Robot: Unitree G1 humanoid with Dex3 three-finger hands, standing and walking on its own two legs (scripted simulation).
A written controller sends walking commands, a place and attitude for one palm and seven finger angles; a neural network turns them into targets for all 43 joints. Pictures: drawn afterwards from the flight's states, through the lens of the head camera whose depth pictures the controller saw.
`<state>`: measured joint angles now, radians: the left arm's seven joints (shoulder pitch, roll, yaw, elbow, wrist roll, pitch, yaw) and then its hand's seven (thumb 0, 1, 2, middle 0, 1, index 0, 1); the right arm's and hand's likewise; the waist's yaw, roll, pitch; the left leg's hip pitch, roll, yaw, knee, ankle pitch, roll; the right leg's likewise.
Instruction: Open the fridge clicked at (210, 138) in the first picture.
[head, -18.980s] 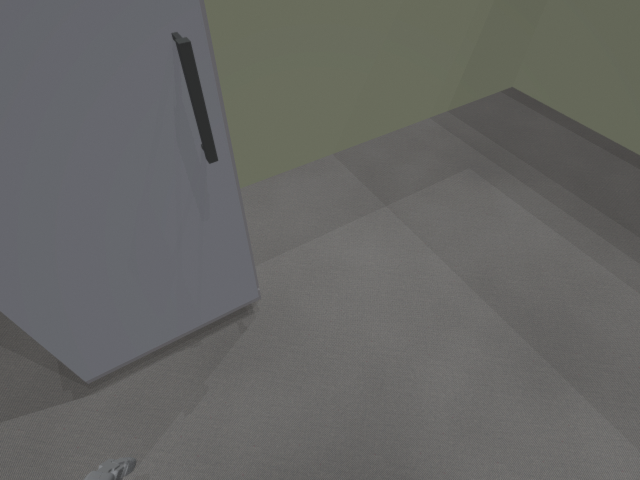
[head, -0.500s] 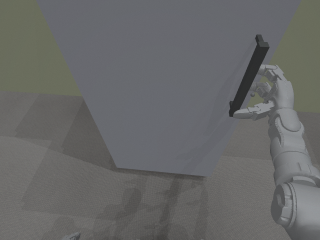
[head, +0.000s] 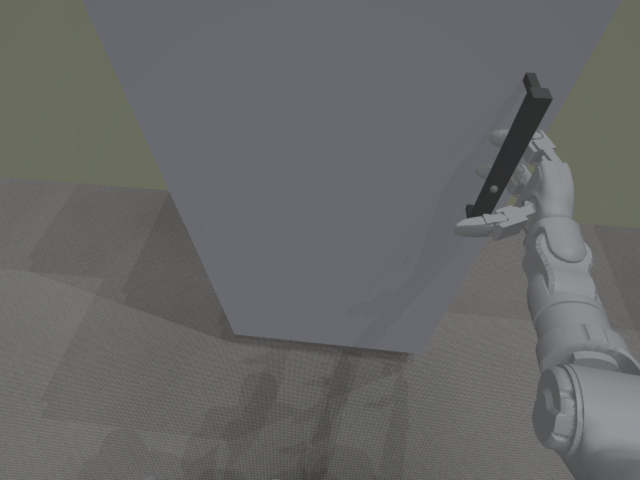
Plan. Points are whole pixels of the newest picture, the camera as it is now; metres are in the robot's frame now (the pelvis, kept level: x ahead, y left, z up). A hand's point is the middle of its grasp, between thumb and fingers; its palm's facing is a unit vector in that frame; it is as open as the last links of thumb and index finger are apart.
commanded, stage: slide the fingers in behind the handle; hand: right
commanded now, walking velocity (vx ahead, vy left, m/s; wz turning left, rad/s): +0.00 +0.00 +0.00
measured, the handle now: (497, 165) +0.52 -0.15 +0.11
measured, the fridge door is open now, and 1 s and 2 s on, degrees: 0 0 0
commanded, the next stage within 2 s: grip the handle and tug to test in 0.68 s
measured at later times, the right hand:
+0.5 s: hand (484, 188) +0.47 -0.13 +0.12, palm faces +0.00 +1.00 -0.01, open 14.0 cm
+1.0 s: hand (486, 189) +0.46 -0.13 +0.12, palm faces +0.00 +1.00 -0.01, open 12.9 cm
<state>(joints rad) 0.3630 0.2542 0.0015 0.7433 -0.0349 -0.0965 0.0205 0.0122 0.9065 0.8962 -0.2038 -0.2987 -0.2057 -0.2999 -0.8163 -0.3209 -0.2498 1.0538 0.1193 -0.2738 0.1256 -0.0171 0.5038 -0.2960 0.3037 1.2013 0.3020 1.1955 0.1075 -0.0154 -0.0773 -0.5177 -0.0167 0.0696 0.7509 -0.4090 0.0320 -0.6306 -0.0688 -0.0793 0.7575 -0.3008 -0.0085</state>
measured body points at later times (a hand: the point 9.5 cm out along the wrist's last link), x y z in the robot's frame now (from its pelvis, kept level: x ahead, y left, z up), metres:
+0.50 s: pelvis +0.00 +0.00 +0.00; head +0.05 +0.00 +0.45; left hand +0.05 +0.27 -0.12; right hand +0.46 -0.18 +0.12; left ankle -0.02 +0.10 -0.71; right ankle +0.04 -0.12 -0.71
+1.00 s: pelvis +0.00 +0.00 +0.00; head +0.05 +0.00 +0.45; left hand +0.04 +0.27 -0.12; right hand +0.46 -0.18 +0.12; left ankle -0.02 +0.10 -0.71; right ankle +0.04 -0.12 -0.71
